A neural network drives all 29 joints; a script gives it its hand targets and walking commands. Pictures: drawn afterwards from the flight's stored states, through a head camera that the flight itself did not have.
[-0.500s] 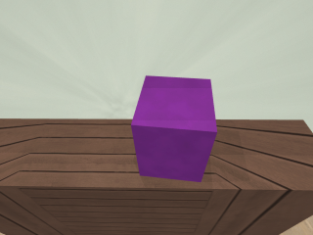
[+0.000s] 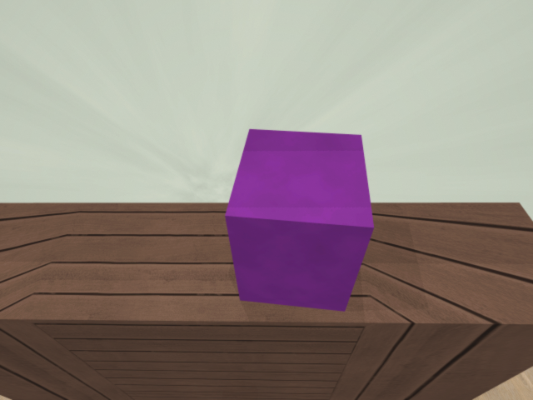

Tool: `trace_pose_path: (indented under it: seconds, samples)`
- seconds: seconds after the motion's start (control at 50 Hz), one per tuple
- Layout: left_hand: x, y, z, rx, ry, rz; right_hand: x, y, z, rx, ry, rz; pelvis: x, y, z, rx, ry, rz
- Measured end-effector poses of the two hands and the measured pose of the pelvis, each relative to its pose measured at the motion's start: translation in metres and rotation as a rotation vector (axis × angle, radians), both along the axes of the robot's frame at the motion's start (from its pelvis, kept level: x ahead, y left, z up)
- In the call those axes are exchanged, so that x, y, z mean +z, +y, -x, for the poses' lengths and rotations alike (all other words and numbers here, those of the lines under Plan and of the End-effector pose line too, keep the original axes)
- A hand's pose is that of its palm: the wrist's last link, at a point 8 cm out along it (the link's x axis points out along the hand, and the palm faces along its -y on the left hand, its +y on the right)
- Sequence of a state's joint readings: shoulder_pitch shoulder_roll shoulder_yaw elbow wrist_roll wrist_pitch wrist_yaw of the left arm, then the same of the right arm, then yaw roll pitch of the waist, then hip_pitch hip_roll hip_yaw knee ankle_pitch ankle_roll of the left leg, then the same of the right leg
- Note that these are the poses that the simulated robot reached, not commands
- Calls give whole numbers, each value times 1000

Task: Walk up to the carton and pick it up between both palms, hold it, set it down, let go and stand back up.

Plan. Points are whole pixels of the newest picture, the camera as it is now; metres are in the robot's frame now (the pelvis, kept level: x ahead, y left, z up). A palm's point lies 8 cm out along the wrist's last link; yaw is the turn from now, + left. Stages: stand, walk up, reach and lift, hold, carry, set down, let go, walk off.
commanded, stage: stand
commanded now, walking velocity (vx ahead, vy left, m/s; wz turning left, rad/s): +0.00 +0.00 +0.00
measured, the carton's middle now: (297, 221) +0.42 -0.02 +0.02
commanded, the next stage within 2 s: none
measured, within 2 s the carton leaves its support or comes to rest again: neither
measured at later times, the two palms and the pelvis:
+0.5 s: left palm out of the picture -0.02 +0.24 -0.14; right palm out of the picture +0.00 -0.23 -0.14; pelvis +0.00 +0.00 +0.00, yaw +0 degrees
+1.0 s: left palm out of the picture -0.01 +0.24 -0.14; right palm out of the picture +0.00 -0.23 -0.14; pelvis +0.01 +0.00 +0.00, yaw +0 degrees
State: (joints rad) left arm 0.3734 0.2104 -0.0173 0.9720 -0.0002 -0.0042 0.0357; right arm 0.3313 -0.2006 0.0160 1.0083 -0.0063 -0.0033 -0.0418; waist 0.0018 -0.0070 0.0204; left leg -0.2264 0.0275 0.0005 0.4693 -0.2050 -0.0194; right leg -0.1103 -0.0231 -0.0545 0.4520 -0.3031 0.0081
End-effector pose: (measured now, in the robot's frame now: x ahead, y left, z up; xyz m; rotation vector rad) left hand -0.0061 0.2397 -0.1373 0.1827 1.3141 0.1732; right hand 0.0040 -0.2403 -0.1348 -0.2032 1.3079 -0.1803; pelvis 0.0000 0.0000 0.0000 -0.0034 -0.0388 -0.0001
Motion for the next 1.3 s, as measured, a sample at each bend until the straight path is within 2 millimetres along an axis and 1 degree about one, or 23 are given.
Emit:
trace_pose_path:
  seconds: [0.26,0.44,1.3]
  samples:
    - [-1,-1,6,-1,27,6,-1,4,7,-9,22,-6,1,2,1,-2,4,-2]
    - [-2,-1,9,3,42,8,-1,6,8,-12,29,-8,1,3,0,-4,7,-2]
    - [-2,-6,5,7,63,14,-3,11,3,-23,43,-20,2,3,-7,-9,11,-5]
